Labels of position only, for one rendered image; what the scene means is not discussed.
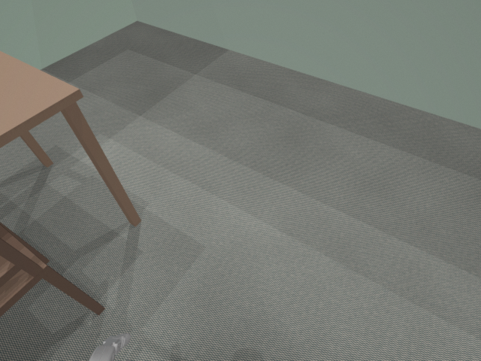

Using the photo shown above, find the left robot hand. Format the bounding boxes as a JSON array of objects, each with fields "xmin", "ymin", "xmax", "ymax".
[{"xmin": 89, "ymin": 333, "xmax": 131, "ymax": 361}]

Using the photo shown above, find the table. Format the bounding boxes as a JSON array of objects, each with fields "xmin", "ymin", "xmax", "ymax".
[{"xmin": 0, "ymin": 51, "xmax": 141, "ymax": 227}]

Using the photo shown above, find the chair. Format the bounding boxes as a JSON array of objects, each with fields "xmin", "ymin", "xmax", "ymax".
[{"xmin": 0, "ymin": 223, "xmax": 105, "ymax": 317}]

